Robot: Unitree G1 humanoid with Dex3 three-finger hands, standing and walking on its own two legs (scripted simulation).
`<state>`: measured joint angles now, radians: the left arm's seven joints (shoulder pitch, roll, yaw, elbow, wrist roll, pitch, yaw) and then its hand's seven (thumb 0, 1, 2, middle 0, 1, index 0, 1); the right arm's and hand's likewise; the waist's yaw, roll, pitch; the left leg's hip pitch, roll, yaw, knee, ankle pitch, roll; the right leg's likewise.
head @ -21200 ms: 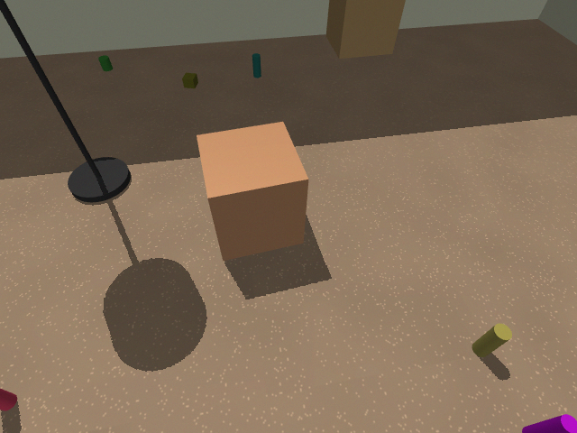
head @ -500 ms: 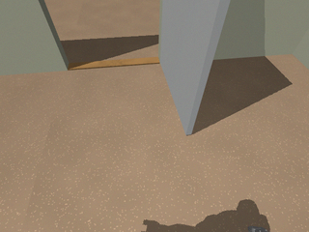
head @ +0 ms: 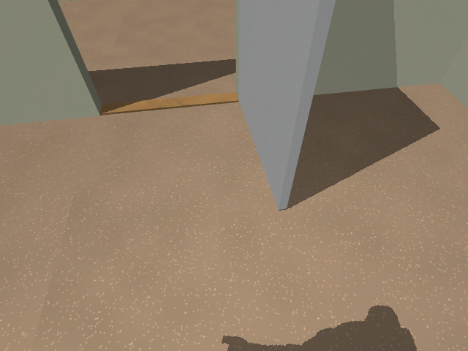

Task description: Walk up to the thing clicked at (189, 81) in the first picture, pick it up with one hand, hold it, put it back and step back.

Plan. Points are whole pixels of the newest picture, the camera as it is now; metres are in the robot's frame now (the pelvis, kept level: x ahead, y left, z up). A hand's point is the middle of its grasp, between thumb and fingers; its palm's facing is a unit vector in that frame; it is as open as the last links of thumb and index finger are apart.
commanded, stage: stand
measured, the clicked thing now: out of the picture -1.48 +2.50 -0.75
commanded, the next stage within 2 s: walk up in 0.44 s
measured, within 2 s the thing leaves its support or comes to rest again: neither
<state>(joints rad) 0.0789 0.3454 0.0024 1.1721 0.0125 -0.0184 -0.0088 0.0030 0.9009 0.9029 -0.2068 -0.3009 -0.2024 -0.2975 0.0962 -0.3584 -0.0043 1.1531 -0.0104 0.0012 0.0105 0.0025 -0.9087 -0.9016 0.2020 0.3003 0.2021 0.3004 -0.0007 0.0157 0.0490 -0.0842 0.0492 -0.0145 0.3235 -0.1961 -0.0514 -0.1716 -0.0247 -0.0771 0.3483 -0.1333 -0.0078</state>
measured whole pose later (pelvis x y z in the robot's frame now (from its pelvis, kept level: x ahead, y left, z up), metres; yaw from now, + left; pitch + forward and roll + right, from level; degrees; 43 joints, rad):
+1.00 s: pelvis -0.03 +0.02 -0.03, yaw +22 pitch +0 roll -1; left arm 0.09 0.45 0.09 0.83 0.02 0.08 -0.03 0.00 0.90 0.90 -0.20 -0.30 -0.20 -0.30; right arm 0.31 -0.41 -0.06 0.77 -0.05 -0.01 -0.03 0.00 -0.90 -0.90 0.21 0.30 0.21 0.30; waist -0.02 -0.06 0.14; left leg -0.42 -0.04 -0.15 0.72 -0.30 -0.02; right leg -0.43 -0.01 0.01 0.99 -0.53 -0.01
